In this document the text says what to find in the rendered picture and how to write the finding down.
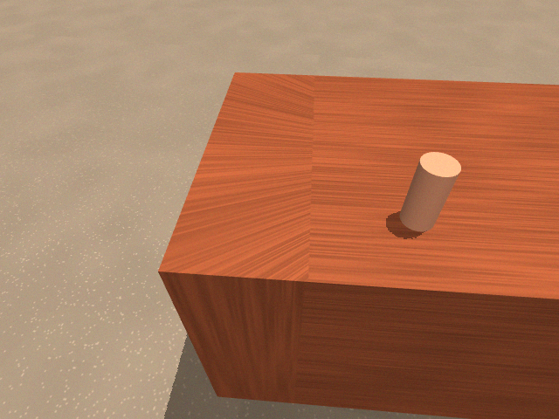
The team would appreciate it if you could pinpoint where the can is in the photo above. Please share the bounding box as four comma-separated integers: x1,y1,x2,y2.
400,152,461,232

